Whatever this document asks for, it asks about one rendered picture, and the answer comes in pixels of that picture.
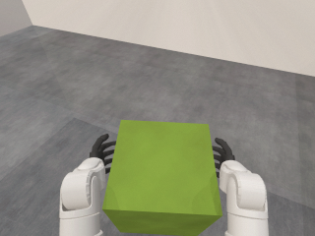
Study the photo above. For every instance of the left robot forearm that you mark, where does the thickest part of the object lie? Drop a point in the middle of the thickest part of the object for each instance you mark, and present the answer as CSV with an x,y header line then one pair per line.
x,y
79,208

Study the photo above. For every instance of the carton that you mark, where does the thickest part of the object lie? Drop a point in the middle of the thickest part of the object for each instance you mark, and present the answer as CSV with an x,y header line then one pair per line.
x,y
162,179

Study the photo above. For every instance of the robot left hand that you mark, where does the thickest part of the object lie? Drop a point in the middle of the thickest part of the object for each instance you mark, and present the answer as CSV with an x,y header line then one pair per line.
x,y
98,150

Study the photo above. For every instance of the robot right hand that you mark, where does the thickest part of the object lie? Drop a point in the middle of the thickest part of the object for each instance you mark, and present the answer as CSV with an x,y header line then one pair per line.
x,y
225,154

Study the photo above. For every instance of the right robot forearm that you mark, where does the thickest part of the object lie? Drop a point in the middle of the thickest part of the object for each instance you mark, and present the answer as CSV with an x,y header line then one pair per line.
x,y
246,200

